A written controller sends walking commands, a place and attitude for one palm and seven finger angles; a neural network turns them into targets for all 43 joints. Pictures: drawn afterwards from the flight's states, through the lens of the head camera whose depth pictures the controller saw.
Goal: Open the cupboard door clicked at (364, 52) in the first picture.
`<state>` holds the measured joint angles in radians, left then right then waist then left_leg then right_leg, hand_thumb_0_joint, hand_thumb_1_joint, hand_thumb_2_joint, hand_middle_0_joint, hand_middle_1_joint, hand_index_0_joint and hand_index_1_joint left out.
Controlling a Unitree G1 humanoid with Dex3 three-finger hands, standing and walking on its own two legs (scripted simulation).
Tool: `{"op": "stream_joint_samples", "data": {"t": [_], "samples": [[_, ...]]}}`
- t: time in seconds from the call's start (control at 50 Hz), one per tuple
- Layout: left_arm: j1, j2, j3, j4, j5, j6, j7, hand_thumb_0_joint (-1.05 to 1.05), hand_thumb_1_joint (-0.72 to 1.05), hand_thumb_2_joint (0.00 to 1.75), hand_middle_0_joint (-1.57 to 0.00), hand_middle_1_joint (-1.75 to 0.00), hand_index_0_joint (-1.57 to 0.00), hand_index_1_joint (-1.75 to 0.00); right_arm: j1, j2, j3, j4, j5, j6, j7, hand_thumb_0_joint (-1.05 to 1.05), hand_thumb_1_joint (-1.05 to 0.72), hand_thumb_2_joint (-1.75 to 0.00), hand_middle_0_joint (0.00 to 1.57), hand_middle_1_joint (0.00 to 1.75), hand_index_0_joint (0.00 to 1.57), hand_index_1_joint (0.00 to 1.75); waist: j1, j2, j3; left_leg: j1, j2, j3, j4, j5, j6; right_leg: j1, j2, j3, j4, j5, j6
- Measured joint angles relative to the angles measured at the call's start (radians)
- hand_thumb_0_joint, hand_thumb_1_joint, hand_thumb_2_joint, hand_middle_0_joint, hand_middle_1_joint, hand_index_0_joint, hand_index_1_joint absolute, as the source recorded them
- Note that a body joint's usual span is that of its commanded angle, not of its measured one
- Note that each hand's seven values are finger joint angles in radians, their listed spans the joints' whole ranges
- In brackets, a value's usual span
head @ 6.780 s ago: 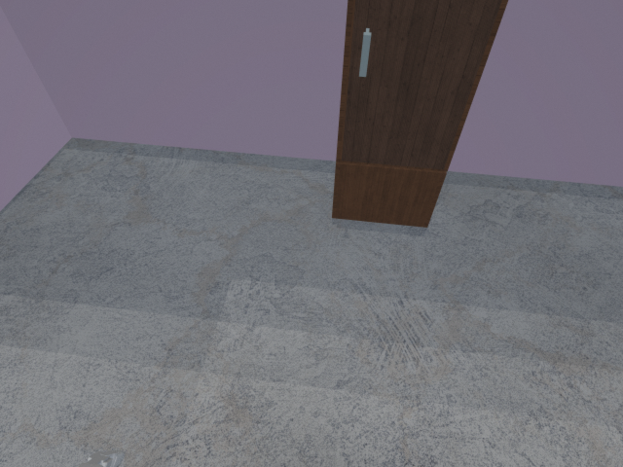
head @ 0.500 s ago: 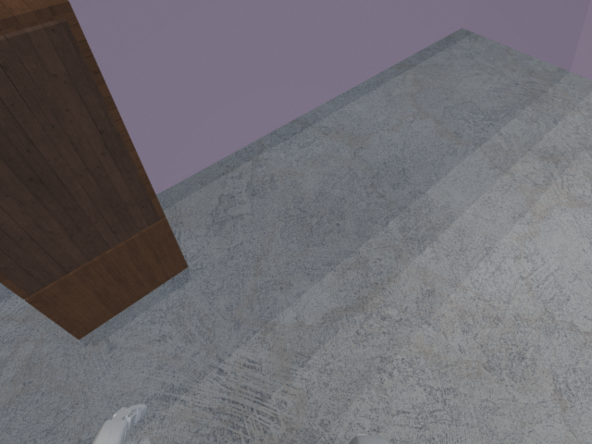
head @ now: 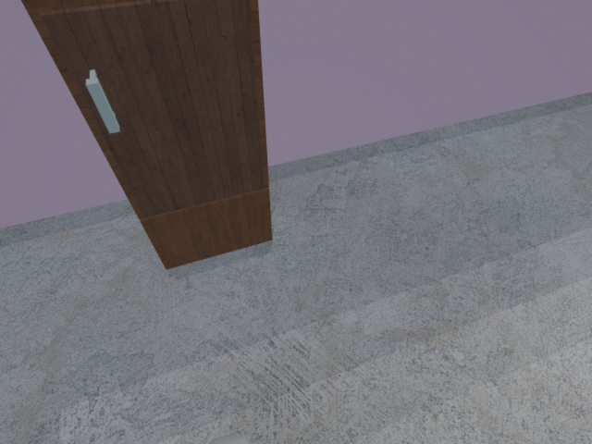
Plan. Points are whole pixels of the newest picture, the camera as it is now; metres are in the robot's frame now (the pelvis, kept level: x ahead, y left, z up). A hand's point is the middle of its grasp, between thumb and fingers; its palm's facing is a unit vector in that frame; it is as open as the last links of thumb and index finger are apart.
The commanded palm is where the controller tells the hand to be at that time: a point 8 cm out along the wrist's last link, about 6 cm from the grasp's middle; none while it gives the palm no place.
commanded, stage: turn to face it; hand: left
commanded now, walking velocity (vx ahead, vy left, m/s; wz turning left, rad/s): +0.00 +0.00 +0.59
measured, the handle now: (103, 101) +0.73 +0.48 +0.01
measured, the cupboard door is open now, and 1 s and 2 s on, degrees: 0 0 0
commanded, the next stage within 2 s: take the last steps up to it in 0.60 s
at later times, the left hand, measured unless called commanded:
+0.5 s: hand out of the picture +0.06 +0.22 -0.14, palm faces +0.25 -0.93 -0.27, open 7.4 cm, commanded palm none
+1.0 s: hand out of the picture -0.14 +0.17 -0.18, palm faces +0.46 -0.87 -0.19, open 7.4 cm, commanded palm none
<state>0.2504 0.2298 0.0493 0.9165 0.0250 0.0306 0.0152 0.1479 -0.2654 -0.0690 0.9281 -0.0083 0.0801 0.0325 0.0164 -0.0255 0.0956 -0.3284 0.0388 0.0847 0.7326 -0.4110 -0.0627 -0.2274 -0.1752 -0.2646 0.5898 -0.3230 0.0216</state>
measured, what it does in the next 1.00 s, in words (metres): steps on the spot, turning left: left foot, then right foot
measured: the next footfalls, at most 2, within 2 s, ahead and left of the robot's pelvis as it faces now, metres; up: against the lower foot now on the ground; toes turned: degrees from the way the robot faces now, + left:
left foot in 0.04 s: +0.04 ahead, +0.13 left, +0.00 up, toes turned +7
right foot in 0.52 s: +0.06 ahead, -0.11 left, +0.00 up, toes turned +11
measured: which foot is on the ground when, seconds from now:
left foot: up 0.00-0.02, down 0.04-0.52, up 0.54-0.96, down 0.98-1.00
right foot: down 0.00-0.04, up 0.06-0.50, down 0.52-0.98, up 1.00-1.00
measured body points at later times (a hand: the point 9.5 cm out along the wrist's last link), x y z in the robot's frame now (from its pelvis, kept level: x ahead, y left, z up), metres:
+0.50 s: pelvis -0.01 +0.00 +0.00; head +0.01 -0.01 +0.45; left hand +0.05 +0.27 -0.12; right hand +0.10 -0.23 -0.15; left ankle +0.00 +0.12 -0.73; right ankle +0.02 -0.12 -0.72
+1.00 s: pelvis -0.03 +0.01 +0.00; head -0.04 +0.02 +0.45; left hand -0.16 +0.21 -0.16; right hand +0.11 -0.20 -0.14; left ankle -0.10 +0.11 -0.74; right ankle +0.02 -0.11 -0.73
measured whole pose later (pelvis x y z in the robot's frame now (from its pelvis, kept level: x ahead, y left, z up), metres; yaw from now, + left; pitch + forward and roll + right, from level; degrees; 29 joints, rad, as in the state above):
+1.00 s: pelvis -0.03 +0.01 +0.00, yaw +22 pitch -1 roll -1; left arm 0.38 0.20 0.05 1.09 0.02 0.01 0.01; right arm 0.25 -0.19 -0.04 1.03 -0.02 0.00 0.00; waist 0.04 -0.03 0.00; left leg -0.17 0.05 0.08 0.50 -0.34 0.00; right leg -0.26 -0.09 -0.14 0.59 -0.35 0.01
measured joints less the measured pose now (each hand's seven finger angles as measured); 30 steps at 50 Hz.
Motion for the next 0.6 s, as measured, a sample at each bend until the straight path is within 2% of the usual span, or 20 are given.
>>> {"op": "stream_joint_samples", "data": {"t": [0.04,0.06,0.1,0.14,0.2,0.28,0.38,0.46,0.5,0.52,0.56,0.6], "samples": [[0.018,0.021,0.011,0.007,-0.007,0.009,-0.002,0.00,0.90,0.90,-0.20,-0.30,-0.20,-0.30,-0.008,-0.001,0.005,-0.020,-0.001,-0.019,0.002,0.01,-0.91,-0.90,0.20,0.30,0.20,0.30,0.004,-0.009,-0.009,0.051,-0.008,0.010,-0.133,0.114,0.028,-0.034,-0.022,-0.014,0.075,-0.034,0.020],[0.017,0.035,0.019,0.014,-0.010,0.019,-0.002,0.00,0.90,0.90,-0.20,-0.30,-0.20,-0.30,-0.017,0.006,0.006,-0.026,-0.002,-0.029,0.001,0.01,-0.91,-0.90,0.20,0.30,0.20,0.30,0.008,-0.026,-0.005,0.038,-0.022,0.011,-0.116,0.118,0.054,-0.068,-0.029,0.021,0.150,-0.110,0.035],[0.010,0.052,0.027,0.030,-0.010,0.044,0.003,0.00,0.90,0.90,-0.20,-0.30,-0.20,-0.30,-0.026,0.016,0.014,-0.035,-0.003,-0.045,-0.005,0.01,-0.91,-0.90,0.20,0.30,0.20,0.30,0.013,-0.035,-0.003,0.024,-0.031,0.001,-0.090,0.091,0.091,-0.145,0.004,0.113,0.329,-0.218,0.050],[-0.003,0.058,0.033,0.041,-0.011,0.053,0.002,0.00,0.90,0.90,-0.20,-0.30,-0.20,-0.30,-0.022,0.024,0.019,-0.040,-0.005,-0.052,-0.016,0.00,-0.91,-0.90,0.20,0.30,0.20,0.30,0.009,-0.025,-0.008,0.032,-0.035,-0.021,-0.116,0.096,0.104,-0.203,0.038,0.167,0.461,-0.199,0.057],[-0.023,0.057,0.034,0.032,-0.011,0.043,-0.004,0.01,0.90,0.90,-0.20,-0.30,-0.19,-0.30,-0.012,0.034,0.027,-0.035,-0.006,-0.053,-0.024,0.00,-0.91,-0.90,0.20,0.30,0.20,0.30,0.006,-0.015,-0.013,0.058,-0.049,-0.051,-0.188,0.144,0.105,-0.250,0.059,0.210,0.528,-0.122,0.067],[-0.051,0.046,0.027,0.009,-0.012,0.032,-0.004,0.00,0.90,0.90,-0.20,-0.30,-0.19,-0.30,0.006,0.048,0.033,-0.027,-0.006,-0.051,-0.026,0.00,-0.91,-0.90,0.20,0.30,0.21,0.30,-0.002,-0.001,-0.022,0.080,-0.066,-0.089,-0.251,0.188,0.112,-0.252,0.076,0.238,0.482,-0.086,0.077],[-0.088,0.021,0.017,-0.010,-0.015,0.030,0.000,0.00,0.90,0.90,-0.20,-0.30,-0.19,-0.30,0.032,0.062,0.031,-0.016,-0.009,-0.044,-0.024,0.00,-0.90,-0.90,0.21,0.30,0.21,0.30,-0.023,0.018,-0.029,0.080,-0.081,-0.129,-0.266,0.208,0.104,-0.205,0.102,0.251,0.351,-0.110,0.076],[-0.108,-0.005,0.005,-0.025,-0.020,0.020,0.002,0.00,0.90,0.90,-0.20,-0.30,-0.19,-0.30,0.052,0.061,0.025,-0.005,-0.013,-0.034,-0.024,0.00,-0.90,-0.90,0.21,0.30,0.21,0.30,-0.041,0.039,-0.032,0.059,-0.091,-0.159,-0.244,0.210,0.086,-0.131,0.133,0.247,0.191,-0.102,0.059],[-0.108,-0.016,-0.002,-0.033,-0.022,0.008,0.003,0.00,0.90,0.90,-0.20,-0.30,-0.20,-0.30,0.066,0.058,0.020,0.001,-0.010,-0.030,-0.024,0.00,-0.90,-0.90,0.21,0.30,0.21,0.30,-0.044,0.047,-0.039,0.037,-0.099,-0.173,-0.216,0.203,0.073,-0.068,0.146,0.239,0.052,-0.028,0.051],[-0.104,-0.022,-0.005,-0.037,-0.020,-0.002,0.005,0.00,0.90,0.90,-0.20,-0.30,-0.20,-0.30,0.073,0.054,0.017,0.004,-0.006,-0.029,-0.023,0.00,-0.90,-0.90,0.21,0.30,0.21,0.30,-0.041,0.053,-0.044,0.019,-0.102,-0.178,-0.187,0.192,0.064,-0.039,0.149,0.234,-0.018,0.015,0.030],[-0.099,-0.042,-0.014,-0.033,-0.013,-0.016,0.007,0.00,0.90,0.90,-0.20,-0.30,-0.20,-0.30,0.077,0.043,0.006,0.016,-0.003,-0.019,-0.024,0.01,-0.91,-0.90,0.21,0.30,0.21,0.30,-0.045,0.077,-0.037,-0.033,-0.102,-0.182,-0.048,0.047,0.049,-0.036,0.154,0.211,-0.013,0.036,-0.026],[-0.081,-0.056,-0.020,-0.031,-0.012,-0.016,0.006,0.00,0.90,0.90,-0.20,-0.30,-0.20,-0.30,0.085,0.036,-0.003,0.029,-0.006,-0.004,-0.023,0.01,-0.91,-0.90,0.20,0.30,0.20,0.30,-0.043,0.077,-0.040,-0.092,-0.106,-0.162,0.145,-0.027,0.041,-0.024,0.140,0.195,-0.022,0.037,-0.048]]}}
